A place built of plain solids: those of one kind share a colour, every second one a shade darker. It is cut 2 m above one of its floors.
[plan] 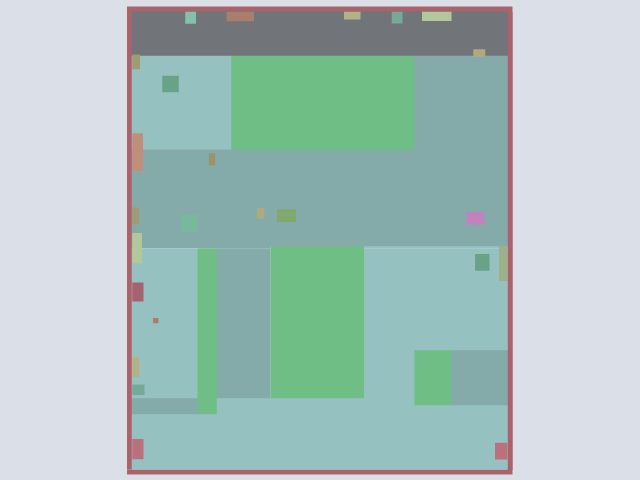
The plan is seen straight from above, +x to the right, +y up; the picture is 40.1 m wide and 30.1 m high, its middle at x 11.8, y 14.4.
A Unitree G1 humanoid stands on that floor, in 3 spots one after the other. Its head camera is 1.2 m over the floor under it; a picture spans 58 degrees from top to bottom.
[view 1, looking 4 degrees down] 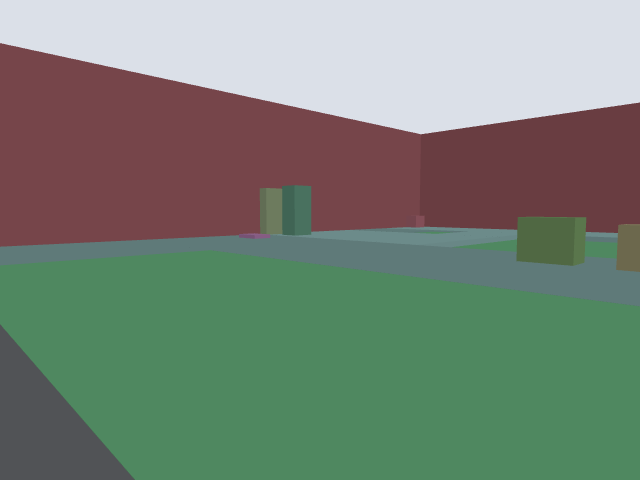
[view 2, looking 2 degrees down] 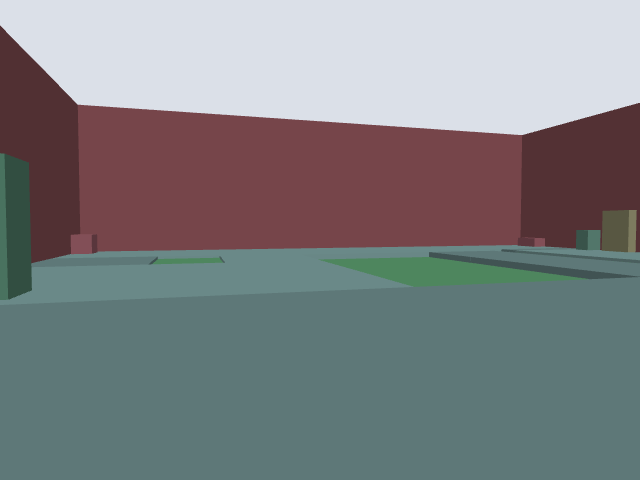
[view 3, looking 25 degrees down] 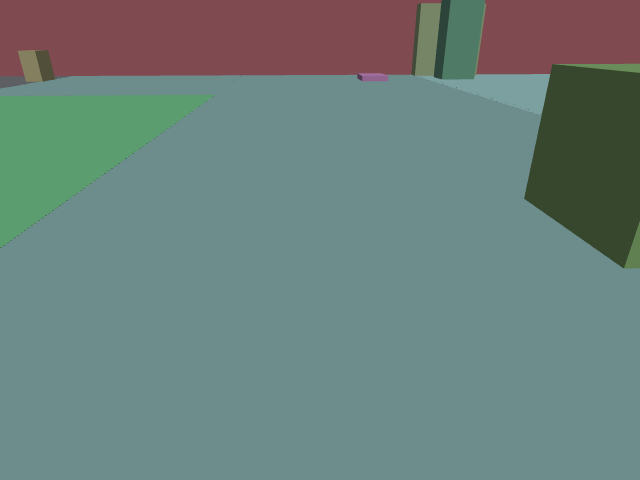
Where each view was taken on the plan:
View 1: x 6.24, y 26.64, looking -44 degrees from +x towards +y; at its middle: floor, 17.22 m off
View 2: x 18.62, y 21.53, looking -106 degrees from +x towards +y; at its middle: wall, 22.42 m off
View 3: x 7.01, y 18.18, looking -3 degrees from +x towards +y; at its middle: floor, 2.84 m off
